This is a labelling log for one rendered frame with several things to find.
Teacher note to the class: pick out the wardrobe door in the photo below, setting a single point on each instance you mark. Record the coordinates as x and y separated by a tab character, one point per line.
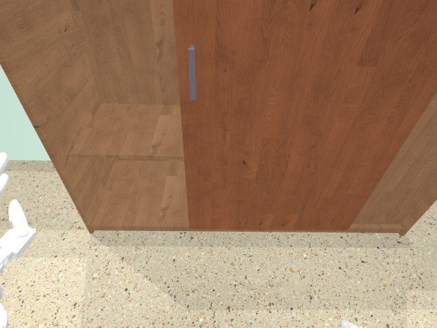
301	105
411	174

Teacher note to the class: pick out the left robot hand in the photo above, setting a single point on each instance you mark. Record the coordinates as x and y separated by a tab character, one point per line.
16	240

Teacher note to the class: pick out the handle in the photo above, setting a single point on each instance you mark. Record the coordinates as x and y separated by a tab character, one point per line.
191	63

